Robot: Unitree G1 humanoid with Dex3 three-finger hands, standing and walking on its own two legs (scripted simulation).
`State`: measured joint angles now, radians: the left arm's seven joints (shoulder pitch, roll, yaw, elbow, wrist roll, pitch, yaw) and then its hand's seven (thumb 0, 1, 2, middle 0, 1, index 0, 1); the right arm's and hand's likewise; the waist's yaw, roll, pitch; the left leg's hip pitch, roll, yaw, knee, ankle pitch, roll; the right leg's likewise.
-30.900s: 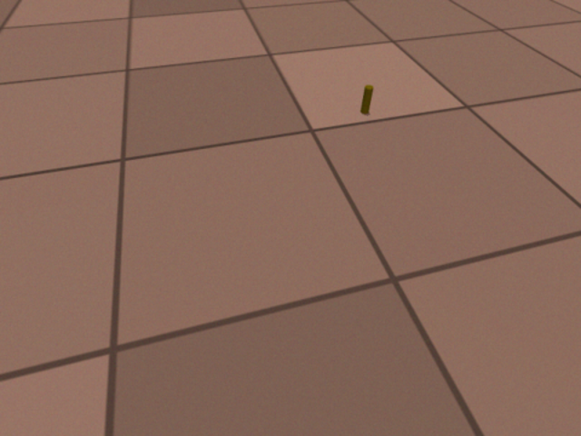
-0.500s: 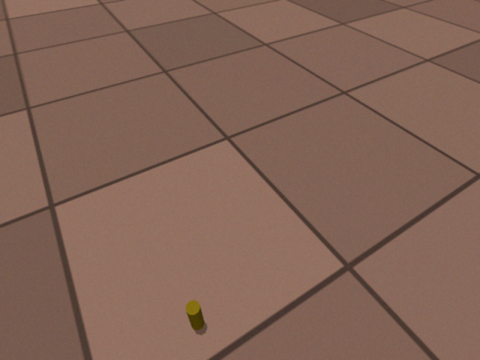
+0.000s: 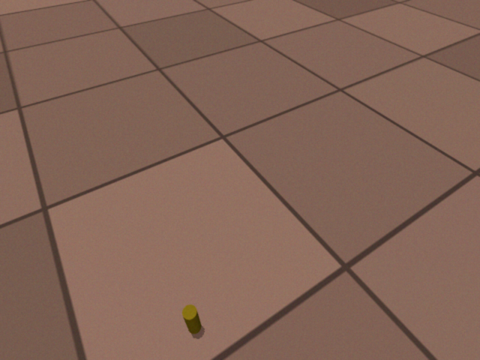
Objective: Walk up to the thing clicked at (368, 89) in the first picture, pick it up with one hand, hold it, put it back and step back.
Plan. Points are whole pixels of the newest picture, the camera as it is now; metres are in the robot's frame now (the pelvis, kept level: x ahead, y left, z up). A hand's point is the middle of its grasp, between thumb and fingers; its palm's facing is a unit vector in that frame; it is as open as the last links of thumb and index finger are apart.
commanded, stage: stand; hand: left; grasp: from the side
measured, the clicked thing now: (192, 319) +0.42 +0.18 -0.70
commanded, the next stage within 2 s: step back in 0.56 s
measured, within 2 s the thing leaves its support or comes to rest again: neither
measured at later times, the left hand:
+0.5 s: hand out of the picture +0.08 +0.25 -0.16, palm faces -0.01 -0.94 -0.34, open 7.3 cm
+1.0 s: hand out of the picture +0.09 +0.30 -0.18, palm faces -0.03 -0.93 -0.37, open 7.3 cm
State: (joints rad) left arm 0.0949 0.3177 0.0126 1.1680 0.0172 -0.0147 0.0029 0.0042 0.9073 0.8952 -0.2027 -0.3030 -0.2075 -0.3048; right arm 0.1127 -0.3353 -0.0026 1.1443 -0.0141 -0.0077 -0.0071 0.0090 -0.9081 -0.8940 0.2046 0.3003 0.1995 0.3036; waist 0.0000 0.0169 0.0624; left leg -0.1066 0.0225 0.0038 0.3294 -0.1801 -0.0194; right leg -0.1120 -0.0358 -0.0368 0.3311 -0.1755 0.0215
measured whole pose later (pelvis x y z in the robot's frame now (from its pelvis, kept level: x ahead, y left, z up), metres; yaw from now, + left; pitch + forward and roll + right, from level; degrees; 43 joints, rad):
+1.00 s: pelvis -0.06 +0.04 -0.02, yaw +0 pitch -1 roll -1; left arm 0.00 0.41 0.06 0.91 0.01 0.06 0.04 0.01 0.91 0.90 -0.20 -0.30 -0.21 -0.30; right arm 0.16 -0.36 -0.06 0.97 -0.03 0.04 0.00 0.01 -0.91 -0.89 0.20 0.30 0.20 0.30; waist -0.04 -0.05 0.19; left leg -0.29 -0.03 -0.02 0.64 -0.34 0.05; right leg -0.49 0.09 0.15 1.02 -0.53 -0.03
